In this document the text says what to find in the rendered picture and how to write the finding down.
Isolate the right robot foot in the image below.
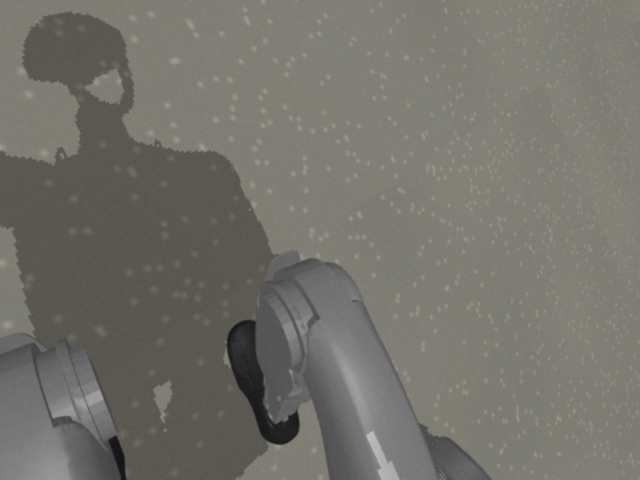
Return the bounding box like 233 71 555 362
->
227 320 299 445

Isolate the right robot hand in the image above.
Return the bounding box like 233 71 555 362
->
419 423 492 480

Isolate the left robot foot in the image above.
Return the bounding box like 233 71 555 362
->
108 435 126 480

